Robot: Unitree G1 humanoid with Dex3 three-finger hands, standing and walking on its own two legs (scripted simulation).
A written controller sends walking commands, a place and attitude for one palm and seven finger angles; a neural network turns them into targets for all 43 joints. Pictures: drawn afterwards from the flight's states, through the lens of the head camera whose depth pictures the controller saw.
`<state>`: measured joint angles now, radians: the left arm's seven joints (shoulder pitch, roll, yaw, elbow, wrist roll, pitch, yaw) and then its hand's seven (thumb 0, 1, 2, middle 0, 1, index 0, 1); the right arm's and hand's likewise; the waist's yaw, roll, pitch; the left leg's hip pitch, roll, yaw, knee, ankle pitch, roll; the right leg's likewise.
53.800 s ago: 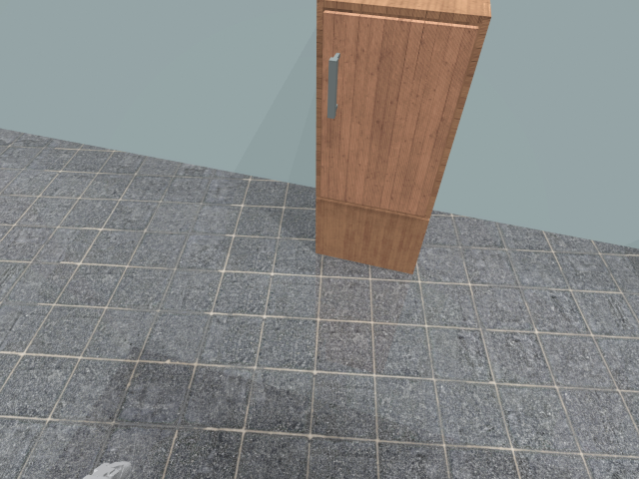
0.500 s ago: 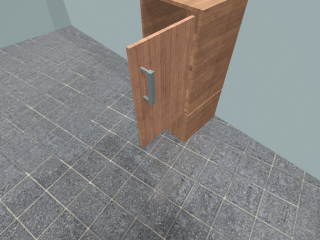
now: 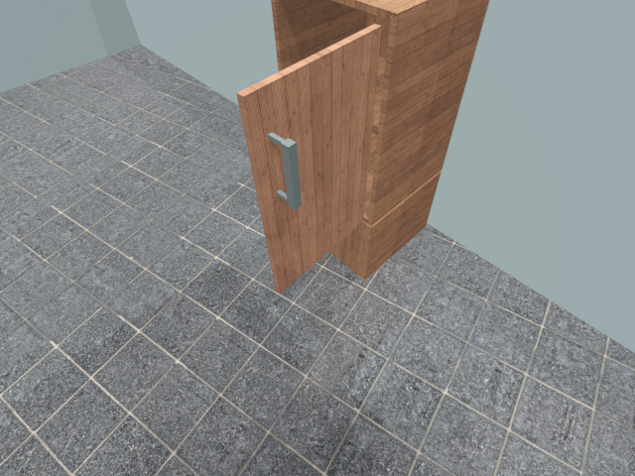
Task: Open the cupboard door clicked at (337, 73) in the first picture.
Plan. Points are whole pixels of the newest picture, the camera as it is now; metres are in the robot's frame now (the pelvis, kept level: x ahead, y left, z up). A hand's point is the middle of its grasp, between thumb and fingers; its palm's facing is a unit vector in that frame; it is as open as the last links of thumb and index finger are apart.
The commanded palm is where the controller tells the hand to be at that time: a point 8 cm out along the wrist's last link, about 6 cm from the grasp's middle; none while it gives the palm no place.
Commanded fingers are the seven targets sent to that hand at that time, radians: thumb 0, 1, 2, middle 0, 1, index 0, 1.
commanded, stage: look to check the result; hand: left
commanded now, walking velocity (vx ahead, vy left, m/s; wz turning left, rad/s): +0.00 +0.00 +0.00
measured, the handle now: (284, 172) +0.64 +0.10 -0.01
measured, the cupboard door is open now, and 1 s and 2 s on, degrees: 93 93 93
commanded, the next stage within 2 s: stand and wait in 0.02 s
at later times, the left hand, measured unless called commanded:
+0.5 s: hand out of the picture +0.02 +0.18 -0.17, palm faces +0.02 -0.97 -0.23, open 7.3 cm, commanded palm none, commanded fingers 0.00 0.90 0.90 -0.20 -0.30 -0.20 -0.30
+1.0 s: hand out of the picture +0.01 +0.18 -0.17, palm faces +0.02 -0.98 -0.22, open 7.3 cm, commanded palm none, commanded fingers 0.00 0.90 0.90 -0.20 -0.30 -0.20 -0.30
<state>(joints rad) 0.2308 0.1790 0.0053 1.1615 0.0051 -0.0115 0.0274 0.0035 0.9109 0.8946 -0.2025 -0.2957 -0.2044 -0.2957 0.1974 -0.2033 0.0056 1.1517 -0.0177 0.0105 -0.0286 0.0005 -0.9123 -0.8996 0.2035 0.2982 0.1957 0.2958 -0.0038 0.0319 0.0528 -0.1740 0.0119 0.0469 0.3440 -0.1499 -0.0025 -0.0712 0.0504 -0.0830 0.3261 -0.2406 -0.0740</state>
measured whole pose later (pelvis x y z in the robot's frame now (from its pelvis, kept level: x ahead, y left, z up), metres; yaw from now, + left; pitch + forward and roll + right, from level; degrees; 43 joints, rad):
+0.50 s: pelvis +0.01 -0.01 +0.00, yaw +0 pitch -1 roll +1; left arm 0.24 0.17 0.01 1.15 0.00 -0.01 0.03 0.00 0.91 0.89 -0.20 -0.30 -0.20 -0.30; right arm 0.23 -0.18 0.01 1.15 -0.02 0.01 -0.04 0.00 -0.91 -0.90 0.20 0.30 0.20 0.30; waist -0.01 0.02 0.05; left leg -0.16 0.02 0.05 0.36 -0.17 -0.01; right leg -0.05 0.06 -0.08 0.32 -0.25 -0.08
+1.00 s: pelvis +0.01 +0.00 +0.00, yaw -1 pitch -1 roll +0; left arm 0.26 0.16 0.00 1.15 0.00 -0.01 0.03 0.00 0.91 0.89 -0.20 -0.30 -0.20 -0.30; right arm 0.23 -0.17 0.01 1.16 -0.02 0.01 -0.04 0.00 -0.91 -0.90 0.20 0.30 0.20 0.30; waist 0.00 0.01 0.05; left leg -0.16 0.01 0.06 0.35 -0.17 0.00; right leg -0.06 0.05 -0.07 0.32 -0.25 -0.07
